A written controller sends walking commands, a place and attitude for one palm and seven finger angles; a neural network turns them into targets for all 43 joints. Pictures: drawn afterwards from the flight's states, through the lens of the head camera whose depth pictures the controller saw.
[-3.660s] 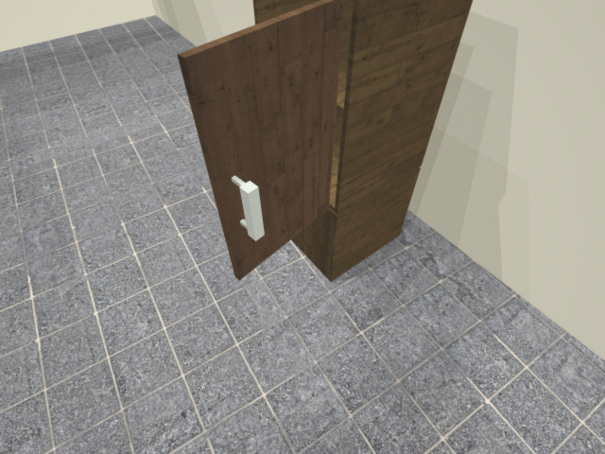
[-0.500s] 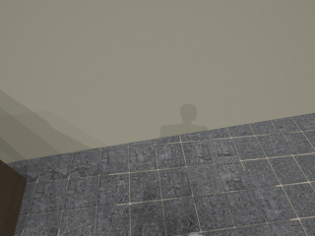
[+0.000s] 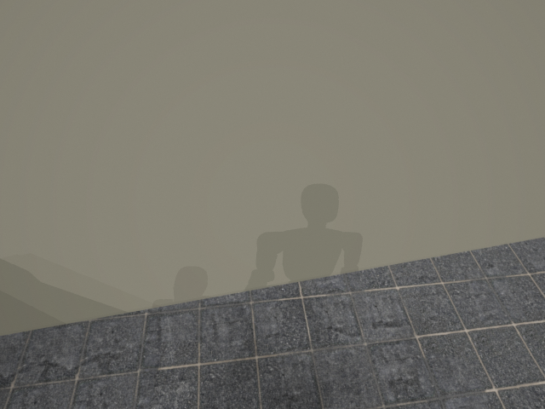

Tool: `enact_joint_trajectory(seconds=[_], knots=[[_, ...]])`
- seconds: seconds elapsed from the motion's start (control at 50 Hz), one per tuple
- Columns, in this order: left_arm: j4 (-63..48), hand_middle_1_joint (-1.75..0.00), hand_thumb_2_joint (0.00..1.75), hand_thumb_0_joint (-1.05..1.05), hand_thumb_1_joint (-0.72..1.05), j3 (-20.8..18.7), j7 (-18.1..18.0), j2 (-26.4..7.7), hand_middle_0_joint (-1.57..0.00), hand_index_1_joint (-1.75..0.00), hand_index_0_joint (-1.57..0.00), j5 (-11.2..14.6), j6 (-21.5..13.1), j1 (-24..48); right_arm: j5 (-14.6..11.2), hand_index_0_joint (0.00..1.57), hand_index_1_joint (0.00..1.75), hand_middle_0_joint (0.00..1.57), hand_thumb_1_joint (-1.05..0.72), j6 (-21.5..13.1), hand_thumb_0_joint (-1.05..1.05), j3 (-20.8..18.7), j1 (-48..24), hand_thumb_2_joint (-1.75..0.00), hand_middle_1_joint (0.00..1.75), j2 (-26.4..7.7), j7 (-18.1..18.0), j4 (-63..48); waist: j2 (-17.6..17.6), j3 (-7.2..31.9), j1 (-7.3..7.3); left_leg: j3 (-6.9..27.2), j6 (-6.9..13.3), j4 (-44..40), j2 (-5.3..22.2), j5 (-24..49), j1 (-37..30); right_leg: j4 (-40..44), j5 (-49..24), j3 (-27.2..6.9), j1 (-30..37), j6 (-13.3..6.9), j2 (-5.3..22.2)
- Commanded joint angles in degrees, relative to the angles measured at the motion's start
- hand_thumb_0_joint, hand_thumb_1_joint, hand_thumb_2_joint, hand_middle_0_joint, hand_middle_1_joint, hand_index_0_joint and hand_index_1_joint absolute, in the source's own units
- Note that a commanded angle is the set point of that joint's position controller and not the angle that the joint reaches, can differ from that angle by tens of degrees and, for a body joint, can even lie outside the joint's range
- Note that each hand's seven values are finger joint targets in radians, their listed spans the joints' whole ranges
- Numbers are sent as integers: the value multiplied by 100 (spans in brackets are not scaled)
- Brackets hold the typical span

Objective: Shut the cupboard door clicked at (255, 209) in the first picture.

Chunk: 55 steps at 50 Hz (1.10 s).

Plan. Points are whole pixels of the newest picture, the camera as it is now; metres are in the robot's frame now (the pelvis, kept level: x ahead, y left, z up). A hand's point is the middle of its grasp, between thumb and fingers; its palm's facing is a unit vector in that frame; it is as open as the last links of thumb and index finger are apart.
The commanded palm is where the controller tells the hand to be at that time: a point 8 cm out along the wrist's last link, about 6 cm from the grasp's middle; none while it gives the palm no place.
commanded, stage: turn to face it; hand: left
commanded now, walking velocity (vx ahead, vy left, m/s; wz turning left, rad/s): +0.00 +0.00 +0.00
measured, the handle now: out of the picture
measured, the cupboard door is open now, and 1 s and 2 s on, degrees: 99 99 99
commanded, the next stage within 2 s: none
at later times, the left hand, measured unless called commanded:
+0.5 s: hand (166, 406) +0.16 +0.19 -0.18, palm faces +0.28 -0.94 -0.22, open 7.3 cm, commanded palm none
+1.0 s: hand out of the picture +0.14 +0.13 -0.17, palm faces +0.57 -0.79 -0.22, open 7.4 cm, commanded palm none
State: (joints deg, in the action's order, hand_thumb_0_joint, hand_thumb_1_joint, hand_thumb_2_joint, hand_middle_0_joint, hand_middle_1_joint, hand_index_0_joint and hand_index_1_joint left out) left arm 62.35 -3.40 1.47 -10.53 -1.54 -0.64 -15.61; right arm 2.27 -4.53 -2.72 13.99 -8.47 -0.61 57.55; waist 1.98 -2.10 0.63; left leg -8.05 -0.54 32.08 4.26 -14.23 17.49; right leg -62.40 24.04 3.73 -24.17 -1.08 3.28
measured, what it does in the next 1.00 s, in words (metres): walks ahead, turning left: right foot, then left foot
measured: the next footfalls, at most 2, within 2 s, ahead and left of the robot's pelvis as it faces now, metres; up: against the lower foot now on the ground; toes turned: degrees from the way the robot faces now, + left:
right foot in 0.12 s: +0.15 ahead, -0.14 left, +0.00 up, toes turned -5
left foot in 0.40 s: +0.20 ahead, +0.11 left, +0.00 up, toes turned +20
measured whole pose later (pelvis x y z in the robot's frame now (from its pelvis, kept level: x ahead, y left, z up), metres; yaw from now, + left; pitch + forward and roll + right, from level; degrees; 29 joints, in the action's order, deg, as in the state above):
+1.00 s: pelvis +0.22 -0.05 +0.00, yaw +35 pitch +1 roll +1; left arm 51.5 -2.5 -0.3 -12.1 -1.0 0.5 -15.1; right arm 1.1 2.8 -2.9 4.8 -14.3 2.1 49.8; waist 1.9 -6.6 -0.4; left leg -5.7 0.1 32.7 0.8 -13.3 18.0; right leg -38.7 22.8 12.9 -14.6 1.9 8.6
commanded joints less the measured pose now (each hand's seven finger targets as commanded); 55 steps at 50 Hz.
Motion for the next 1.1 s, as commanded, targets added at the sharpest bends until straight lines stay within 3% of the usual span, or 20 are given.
enact_joint_trajectory(seconds=[0.0, 0.06, 0.1, 0.12, 0.24, 0.3, 0.34, 0.36, 0.38, 0.4, 0.52, 0.62, 0.66, 0.68, 0.76, 0.9, 0.94, 0.98, 1.0, 1.08], knots=[[-605, -30, 90, 0, 90, -4, 58, -53, -20, -30, -20, 16, -153, 178, -14, 20, 30, 20, -90, 76, 0, -172, 465, -90, 30, -1012, -42, 49, -902, 40, -50, 932, 780, -1709, 1224, -28, 83, 1935, -381, 196, 444, 126, 194], [-292, -30, 90, 0, 90, -80, -18, -359, -20, -30, -20, -20, -207, -688, -102, 20, 30, 20, -90, 214, 0, -148, 198, -90, 30, -818, -9, 47, -75, 134, -473, 546, 342, -540, 392, -1127, 1042, 3273, -989, 208, 2122, 193, 75], [-344, -30, 90, 0, 90, -226, -127, -1311, -20, -30, -20, -17, -187, -1084, -137, 20, 30, 20, -90, 335, 0, -87, 30, -90, 30, -441, 72, -270, 1872, 66, -712, 160, 13, 1915, -285, -2300, 1868, 5259, 454, -2419, 2056, -621, 2278], [-498, -30, 90, 0, 90, -227, -179, -1322, -20, -30, -20, -27, -135, -826, -137, 20, 30, 20, -90, 368, 0, -121, 8, -90, 30, -527, 98, -320, 1060, -45, -598, 359, 42, 2699, -154, -2129, 1726, 5405, 904, -2488, 1673, -926, 2473], [-631, -30, 90, 0, 90, -184, -285, -794, -20, -30, -20, -18, -232, -164, -148, 20, 30, 20, -90, 430, 0, -32, -198, -90, 30, -184, 155, -204, 725, 172, -212, 212, -174, 1613, 84, -1131, 1267, 3997, -4693, 226, 2036, -554, 1776], [-690, -30, 90, 0, 90, -226, -281, -972, -20, -30, -20, 25, -196, -114, -139, 20, 30, 20, -90, 427, 0, 5, -167, -90, 30, -250, 174, -285, 699, 487, -180, -206, -146, 389, -261, -238, 653, 3369, -5117, 558, 2314, -320, 1570], [-832, -30, 90, 0, 90, -234, -275, -1001, -20, -30, -20, 79, -149, 116, -99, 20, 30, 20, -90, 410, 0, -88, 420, -90, 30, -650, 164, -227, 400, 854, 191, -80, -11, -583, -235, 1134, -681, 2270, -4473, 809, 1737, 9, 1409], [-1033, -30, 90, 0, 90, -207, -253, -756, -20, -30, -20, 135, -100, 152, -32, 20, 30, 20, -90, 376, 0, -234, 812, -90, 30, -1265, 126, -231, -1054, 1167, 387, 1426, 552, -709, 893, 3157, -1718, 1092, -2118, 961, 484, 389, 793], [-1275, -30, 90, 0, 90, -104, -266, -580, -20, -30, -20, 148, -44, 380, -68, 20, 30, 20, -90, 404, 0, -339, 1105, -90, 30, -1788, 62, -204, -2068, 1302, 559, 3097, 1479, -869, 2231, 5146, -2034, -176, 1641, 425, -607, 589, 195], [-1478, -30, 90, 0, 90, -120, -312, -712, -20, -30, -20, 66, 27, 641, -70, 20, 30, 20, -90, 435, 0, -360, 1113, -90, 30, -1900, 32, -217, -1015, 1171, 567, 3005, 1633, -769, 2285, 4070, -1731, -644, 1597, -171, -812, 504, 148], [-1281, -30, 90, 0, 90, -149, -188, -585, -20, -30, -20, 86, 196, 524, -44, 20, 30, 20, -90, 475, 0, -284, -358, -90, 30, -1569, -46, -722, -1217, 568, -12, 1895, 881, -1043, 1013, 1982, -343, 796, 345, -156, -94, 532, 63], [-1283, -30, 90, 0, 90, -217, -206, -815, -20, -30, -20, 45, 118, -211, -96, 20, 30, 20, -90, 639, 0, -386, -874, -90, 30, -1567, 31, -1019, -712, 466, -358, 1955, 487, -558, 437, 129, 828, 3359, -846, 41, 1654, 436, -152], [-1433, -30, 90, 0, 90, -359, -273, -1681, -20, -30, -20, -73, 48, -281, -143, 20, 30, 20, -90, 645, 0, -314, -993, -90, 30, -972, 121, -1307, 1784, 267, -504, 682, -204, 2159, -775, -2038, 1901, 5081, -797, -2634, 1715, -585, 2371], [-1558, -30, 90, 0, 90, -301, -288, -1668, -20, -30, -20, -42, 34, -88, -119, 20, 30, 20, -90, 658, 0, -331, -940, -90, 30, -1131, 160, -1338, 1159, 238, -385, 987, -114, 3178, -470, -2005, 1688, 4894, -940, -2395, 1186, -913, 2508], [-1636, -30, 90, 0, 90, -154, -319, -1013, -20, -30, -20, -9, -21, 391, -137, 20, 30, 20, -90, 739, 0, -265, -900, -90, 30, -879, 213, -1105, 1180, 182, -66, 694, -323, 3248, -196, -1274, 1644, 4111, -3852, -475, 1686, -540, 1505], [-1367, -30, 90, 0, 90, -277, -307, -1430, -20, -30, -20, 13, -24, -137, -176, 20, 30, 20, -90, 638, 0, -108, -1027, -90, 30, -784, 226, -1146, 989, 674, -247, 7, -212, 358, -480, -646, 487, 3138, -5428, 106, 2580, -353, 1590], [-1432, -30, 90, 0, 90, -285, -275, -1394, -20, -30, -20, 86, -7, 95, -125, 20, 30, 20, -90, 595, 0, -199, -402, -90, 30, -1130, 205, -992, 549, 886, 156, 182, -15, -695, -314, 797, -937, 2119, -4714, 478, 1700, 48, 1482], [-1879, -30, 90, 0, 90, -117, -246, -831, -20, -30, -20, 108, 72, 460, -101, 20, 30, 20, -90, 584, 0, -463, 437, -90, 30, -2217, 135, -824, -1895, 1134, 557, 3206, 1540, -893, 2204, 4671, -2272, -203, 1518, 291, -923, 636, 298], [-1939, -30, 90, 0, 90, -138, -287, -1018, -20, -30, -20, 47, 169, 752, -113, 20, 30, 20, -90, 595, 0, -462, 497, -90, 30, -2183, 86, -764, -985, 1024, 575, 3063, 1642, -869, 2174, 3650, -1987, -569, 1382, -219, -1154, 597, 348], [-1602, -30, 90, 0, 90, -174, -214, -868, -20, -30, -20, 70, 259, 584, -78, 20, 30, 20, -90, 560, 0, -313, -556, -90, 30, -1694, -23, -994, -1205, 446, 27, 2130, 1015, -1055, 1079, 2282, -771, -27, 282, -347, -618, 606, 263]])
